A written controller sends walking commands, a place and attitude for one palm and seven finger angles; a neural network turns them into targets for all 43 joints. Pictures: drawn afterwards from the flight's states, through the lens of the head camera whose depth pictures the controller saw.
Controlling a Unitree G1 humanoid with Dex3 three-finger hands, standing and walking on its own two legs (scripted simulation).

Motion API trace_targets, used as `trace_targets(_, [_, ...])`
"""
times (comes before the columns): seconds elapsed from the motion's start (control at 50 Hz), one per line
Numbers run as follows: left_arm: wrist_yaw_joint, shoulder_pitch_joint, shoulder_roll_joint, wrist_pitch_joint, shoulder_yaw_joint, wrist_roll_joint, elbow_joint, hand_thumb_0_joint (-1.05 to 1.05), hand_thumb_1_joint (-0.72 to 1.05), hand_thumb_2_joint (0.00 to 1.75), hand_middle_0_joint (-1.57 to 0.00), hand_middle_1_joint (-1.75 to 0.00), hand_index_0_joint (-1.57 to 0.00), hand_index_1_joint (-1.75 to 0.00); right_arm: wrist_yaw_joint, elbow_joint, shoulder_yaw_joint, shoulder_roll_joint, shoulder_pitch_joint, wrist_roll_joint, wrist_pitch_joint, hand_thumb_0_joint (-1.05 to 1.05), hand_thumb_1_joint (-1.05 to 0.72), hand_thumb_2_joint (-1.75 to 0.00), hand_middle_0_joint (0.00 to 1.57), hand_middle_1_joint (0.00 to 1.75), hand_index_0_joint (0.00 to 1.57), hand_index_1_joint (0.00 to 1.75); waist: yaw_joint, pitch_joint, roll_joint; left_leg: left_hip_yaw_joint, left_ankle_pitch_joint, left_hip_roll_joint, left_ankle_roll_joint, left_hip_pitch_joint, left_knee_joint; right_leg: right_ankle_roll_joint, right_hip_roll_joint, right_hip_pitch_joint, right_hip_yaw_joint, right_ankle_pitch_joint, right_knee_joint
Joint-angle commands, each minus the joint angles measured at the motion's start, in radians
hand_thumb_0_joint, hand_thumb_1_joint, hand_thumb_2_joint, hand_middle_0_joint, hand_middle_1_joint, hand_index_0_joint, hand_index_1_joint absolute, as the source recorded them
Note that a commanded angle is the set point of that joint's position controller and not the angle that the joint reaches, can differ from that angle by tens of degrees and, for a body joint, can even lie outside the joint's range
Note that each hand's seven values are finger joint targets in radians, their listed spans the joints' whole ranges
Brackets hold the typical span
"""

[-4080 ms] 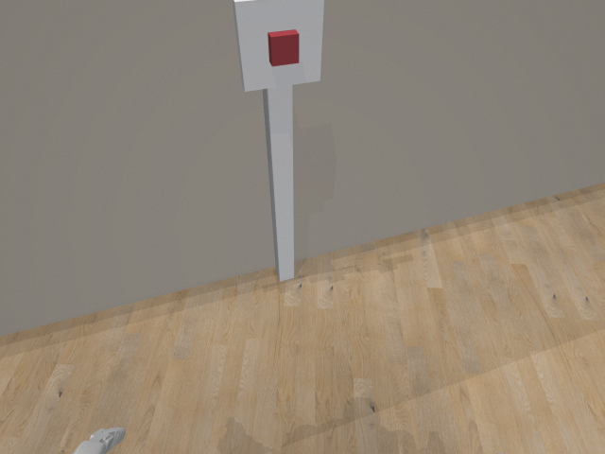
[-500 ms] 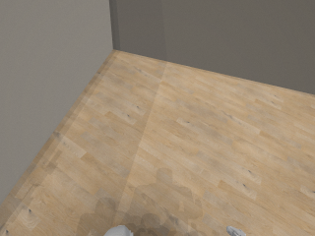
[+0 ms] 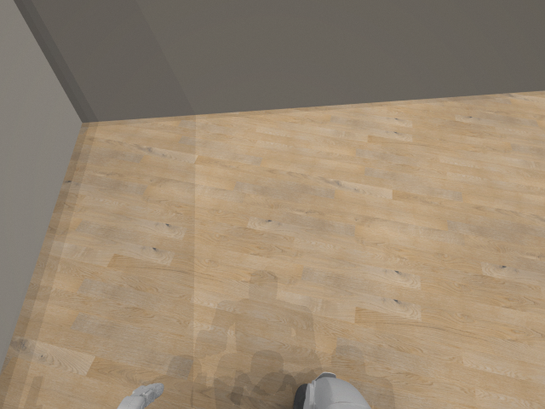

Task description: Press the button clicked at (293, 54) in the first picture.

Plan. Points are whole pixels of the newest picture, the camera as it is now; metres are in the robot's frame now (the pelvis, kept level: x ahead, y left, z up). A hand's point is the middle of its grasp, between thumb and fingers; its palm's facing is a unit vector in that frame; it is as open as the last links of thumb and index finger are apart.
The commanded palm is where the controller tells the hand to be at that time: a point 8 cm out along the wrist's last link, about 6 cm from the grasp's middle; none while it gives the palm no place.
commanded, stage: turn to face it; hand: left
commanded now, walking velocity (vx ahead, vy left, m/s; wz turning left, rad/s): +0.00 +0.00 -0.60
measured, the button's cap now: out of the picture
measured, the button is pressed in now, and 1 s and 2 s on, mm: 0 0 0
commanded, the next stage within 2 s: none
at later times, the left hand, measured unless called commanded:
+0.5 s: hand (160, 389) +0.18 +0.19 -0.17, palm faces +0.16 -0.98 -0.15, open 7.4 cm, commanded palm none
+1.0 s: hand out of the picture +0.13 +0.21 -0.14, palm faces +0.39 -0.88 -0.28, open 7.4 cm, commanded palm none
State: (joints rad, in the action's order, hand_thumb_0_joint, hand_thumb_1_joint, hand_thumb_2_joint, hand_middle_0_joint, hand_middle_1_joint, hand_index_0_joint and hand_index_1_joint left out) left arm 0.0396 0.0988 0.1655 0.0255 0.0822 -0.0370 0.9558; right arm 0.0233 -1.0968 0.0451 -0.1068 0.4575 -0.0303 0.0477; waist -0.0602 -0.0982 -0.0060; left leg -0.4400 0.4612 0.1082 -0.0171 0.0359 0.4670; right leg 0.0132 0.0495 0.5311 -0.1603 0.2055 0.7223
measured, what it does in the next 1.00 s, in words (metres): steps on the spot, turning left: right foot, then left foot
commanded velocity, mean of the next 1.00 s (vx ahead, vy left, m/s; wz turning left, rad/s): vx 0.00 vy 0.00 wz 0.56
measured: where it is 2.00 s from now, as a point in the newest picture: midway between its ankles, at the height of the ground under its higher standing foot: outside the picture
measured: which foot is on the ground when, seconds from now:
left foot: down 0.00-0.06, up 0.08-0.48, down 0.50-1.00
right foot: up 0.00-0.02, down 0.04-0.50, up 0.52-0.98, down 1.00-1.00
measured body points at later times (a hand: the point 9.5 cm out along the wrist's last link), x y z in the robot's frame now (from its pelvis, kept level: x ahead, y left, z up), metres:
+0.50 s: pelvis +0.10 +0.01 +0.00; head +0.11 +0.03 +0.45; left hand +0.17 +0.24 -0.15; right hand +0.17 -0.22 -0.14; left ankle +0.10 +0.11 -0.73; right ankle +0.12 -0.08 -0.73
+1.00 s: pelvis +0.09 -0.03 +0.00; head +0.12 -0.03 +0.45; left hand +0.11 +0.26 -0.12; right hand +0.22 -0.25 -0.15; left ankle +0.10 +0.11 -0.73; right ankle +0.12 -0.15 -0.73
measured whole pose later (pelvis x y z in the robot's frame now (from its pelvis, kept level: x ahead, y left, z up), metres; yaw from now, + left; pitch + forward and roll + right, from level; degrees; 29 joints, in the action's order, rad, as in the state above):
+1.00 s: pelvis +0.09 -0.03 +0.00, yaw +23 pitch +1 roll +0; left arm -0.01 0.11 0.21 0.03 0.07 -0.01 0.89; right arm 0.00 -0.94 0.09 -0.23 0.23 -0.03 -0.05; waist -0.04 -0.05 -0.04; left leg 0.13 0.17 -0.06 -0.01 -0.38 0.53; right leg -0.07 0.03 0.27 -0.02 0.35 0.58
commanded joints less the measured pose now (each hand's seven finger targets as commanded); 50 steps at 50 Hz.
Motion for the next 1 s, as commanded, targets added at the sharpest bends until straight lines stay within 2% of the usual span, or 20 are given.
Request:
trace_targets(0.0, [-0.016,0.281,0.138,-0.059,0.031,0.000,0.004,0.00,0.90,0.90,-0.20,-0.30,-0.20,-0.30,-0.002,0.099,0.047,-0.229,-0.023,0.023,0.008,0.00,-0.90,-0.90,0.20,0.30,0.20,0.30,0.182,0.214,-0.080,0.083,-0.982,0.219,0.025,-0.177,0.482,0.063,-0.036,-0.487,-0.002,-0.203,-0.218])
trace_targets(0.02, [-0.028,0.366,0.246,-0.071,0.051,0.005,0.020,0.00,0.90,0.90,-0.20,-0.30,-0.20,-0.30,-0.007,0.132,0.035,-0.163,-0.008,0.037,0.006,0.00,-0.90,-0.90,0.20,0.30,0.20,0.30,0.201,0.352,0.152,0.119,-0.099,0.061,-0.040,-0.500,0.777,0.189,0.254,-0.796,0.403,-0.694,-0.184])
trace_targets(0.04, [-0.044,0.380,0.301,-0.064,0.058,0.034,0.026,0.00,0.90,0.90,-0.20,-0.30,-0.20,-0.30,0.006,0.156,0.030,-0.136,-0.045,0.038,0.002,0.00,-0.90,-0.90,0.20,0.30,0.20,0.30,0.184,0.428,0.204,0.258,0.210,-0.022,-0.058,-0.627,1.002,0.307,0.407,-0.841,0.597,-1.013,-0.220])
trace_targets(0.06, [-0.057,0.318,0.262,-0.055,0.047,0.036,0.007,0.00,0.90,0.90,-0.20,-0.30,-0.20,-0.30,0.014,0.156,0.029,-0.133,-0.065,0.036,-0.008,0.00,-0.90,-0.90,0.20,0.30,0.20,0.30,0.161,0.355,0.086,0.375,0.125,0.023,-0.039,-0.620,1.002,0.314,0.396,-0.731,0.467,-0.923,-0.253])
trace_targets(0.08, [-0.064,0.236,0.217,-0.062,0.031,0.031,-0.020,0.00,0.90,0.90,-0.20,-0.30,-0.20,-0.30,0.008,0.145,0.019,-0.109,-0.046,0.027,-0.017,0.00,-0.90,-0.90,0.20,0.30,0.20,0.30,0.122,0.325,0.120,0.414,0.040,0.036,-0.042,-0.618,0.977,0.262,0.352,-0.630,0.445,-0.758,-0.304])
trace_targets(0.14, [-0.075,0.085,0.110,-0.067,-0.013,0.025,-0.032,0.00,0.90,0.90,-0.20,-0.30,-0.20,-0.30,0.008,0.079,0.006,-0.082,-0.017,0.008,-0.059,0.00,-0.90,-0.90,0.20,0.30,0.20,0.30,0.022,0.158,0.007,0.428,-0.087,0.050,-0.032,-0.468,0.835,0.155,0.243,-0.247,0.245,-0.540,-0.397])
trace_targets(0.2, [-0.072,0.023,0.090,-0.073,-0.030,0.014,-0.022,0.00,0.90,0.90,-0.20,-0.30,-0.20,-0.30,0.002,0.040,-0.004,-0.051,0.065,0.010,-0.079,0.00,-0.90,-0.90,0.20,0.30,0.20,0.30,-0.032,0.145,0.068,0.421,-0.124,0.027,-0.032,-0.376,0.621,0.117,0.186,-0.156,0.104,-0.340,-0.431])
trace_targets(0.36, [-0.074,0.097,0.143,-0.038,0.002,0.008,-0.023,0.00,0.90,0.90,-0.20,-0.30,-0.20,-0.30,-0.020,0.147,0.012,-0.105,-0.180,0.014,-0.078,0.00,-0.90,-0.90,0.20,0.30,0.20,0.30,0.073,0.075,0.149,0.362,-0.025,0.003,-0.038,-0.472,0.387,0.157,0.291,-0.308,0.118,-0.219,-0.400])
trace_targets(0.44, [-0.073,0.109,0.163,-0.029,0.016,0.014,-0.031,0.00,0.90,0.90,-0.20,-0.30,-0.20,-0.30,-0.027,0.157,0.019,-0.122,-0.153,0.010,-0.069,0.00,-0.90,-0.90,0.20,0.30,0.20,0.30,0.058,0.117,0.090,0.328,-0.171,-0.019,-0.026,-0.343,0.131,0.087,0.282,-0.328,0.039,-0.244,-0.238])
trace_targets(0.46, [-0.072,0.113,0.149,-0.023,0.017,0.022,-0.036,0.00,0.90,0.90,-0.20,-0.30,-0.20,-0.30,-0.028,0.147,0.027,-0.152,-0.106,0.009,-0.063,0.00,-0.90,-0.90,0.20,0.30,0.20,0.30,0.033,0.149,-0.004,0.380,-0.309,0.006,-0.010,-0.248,0.007,0.042,0.251,-0.278,0.005,-0.166,-0.126])
trace_targets(0.48, [-0.066,0.134,0.099,-0.016,0.013,0.030,-0.061,0.00,0.90,0.90,-0.20,-0.30,-0.20,-0.30,-0.025,0.156,0.046,-0.240,-0.075,0.000,-0.054,0.00,-0.90,-0.90,0.20,0.30,0.20,0.30,0.025,0.161,-0.275,0.678,-0.598,0.205,0.091,-0.160,-0.093,-0.042,0.124,-0.094,-0.051,0.114,0.070])
trace_targets(0.5, [-0.064,0.059,0.087,-0.011,-0.004,0.026,-0.109,0.00,0.90,0.90,-0.20,-0.30,-0.20,-0.30,-0.019,0.159,0.056,-0.296,-0.046,0.000,-0.057,0.00,-0.90,-0.90,0.20,0.30,0.20,0.30,-0.003,0.126,-0.348,0.833,-0.844,0.344,0.206,-0.159,-0.152,-0.080,0.038,0.028,0.004,0.443,0.285])
trace_targets(0.52, [-0.065,0.031,0.105,-0.006,0.004,0.018,-0.114,0.00,0.90,0.90,-0.20,-0.30,-0.20,-0.30,-0.011,0.153,0.056,-0.291,-0.054,-0.004,-0.058,0.00,-0.90,-0.90,0.20,0.30,0.20,0.30,0.001,0.141,-0.219,0.801,-0.716,0.333,0.235,-0.192,-0.155,-0.067,0.049,0.021,0.096,0.397,0.397])
trace_targets(0.58, [-0.056,0.038,0.109,-0.005,0.018,0.016,-0.086,0.00,0.90,0.90,-0.20,-0.30,-0.20,-0.30,0.000,0.188,0.045,-0.252,-0.174,0.003,-0.047,0.00,-0.90,-0.90,0.20,0.30,0.20,0.30,0.039,0.118,-0.148,0.685,-0.634,0.199,0.170,-0.199,-0.137,-0.078,0.058,0.074,0.145,0.216,0.461])
trace_targets(0.64, [-0.054,0.070,0.108,-0.006,0.017,0.021,-0.070,0.00,0.90,0.90,-0.20,-0.30,-0.20,-0.30,0.003,0.191,0.049,-0.259,-0.169,0.008,-0.038,0.00,-0.90,-0.90,0.20,0.30,0.20,0.30,0.041,0.177,-0.091,0.634,-0.711,0.148,0.157,-0.135,-0.118,-0.098,0.046,0.050,0.149,0.166,0.429])
trace_targets(0.82, [-0.062,0.007,0.115,0.001,0.012,0.029,-0.112,0.00,0.90,0.90,-0.20,-0.30,-0.20,-0.30,-0.009,0.190,0.075,-0.297,-0.154,0.003,-0.060,0.00,-0.90,-0.90,0.20,0.30,0.20,0.30,0.004,0.172,-0.151,0.773,-0.581,0.127,0.193,-0.144,-0.119,-0.110,0.006,-0.032,0.157,0.247,0.174])
trace_targets(0.9, [-0.066,0.064,0.126,-0.004,0.008,0.036,-0.112,0.00,0.90,0.90,-0.20,-0.30,-0.20,-0.30,-0.016,0.216,0.085,-0.316,-0.215,0.002,-0.073,0.00,-0.90,-0.90,0.20,0.30,0.20,0.30,0.033,0.173,-0.179,0.824,-0.557,0.089,0.175,-0.260,-0.094,-0.089,-0.036,-0.206,0.147,0.223,-0.030])
trace_targets(0.94, [-0.068,0.157,0.144,-0.009,0.016,0.038,-0.090,0.00,0.90,0.90,-0.20,-0.30,-0.20,-0.30,-0.020,0.241,0.089,-0.312,-0.272,0.007,-0.080,0.00,-0.90,-0.90,0.20,0.30,0.20,0.30,0.083,0.184,-0.167,0.808,-0.407,0.038,0.126,-0.391,-0.062,-0.078,-0.037,-0.390,0.128,0.078,-0.230])
trace_targets(0.96, [-0.073,0.207,0.188,-0.015,0.028,0.030,-0.084,0.00,0.90,0.90,-0.20,-0.30,-0.20,-0.30,-0.025,0.254,0.087,-0.272,-0.280,0.013,-0.084,0.00,-0.90,-0.90,0.20,0.30,0.20,0.30,0.108,0.190,-0.048,0.755,-0.229,-0.031,0.068,-0.533,0.021,-0.050,0.045,-0.535,0.190,0.067,-0.381])
trace_targets(0.98, [-0.080,0.205,0.295,-0.025,0.046,0.008,-0.100,0.00,0.90,0.90,-0.20,-0.30,-0.20,-0.30,-0.029,0.275,0.075,-0.194,-0.259,0.019,-0.086,0.00,-0.90,-0.90,0.20,0.30,0.20,0.30,0.115,0.170,0.279,0.549,0.008,-0.175,-0.024,-0.728,0.296,0.048,0.345,-0.602,0.503,0.226,-0.531])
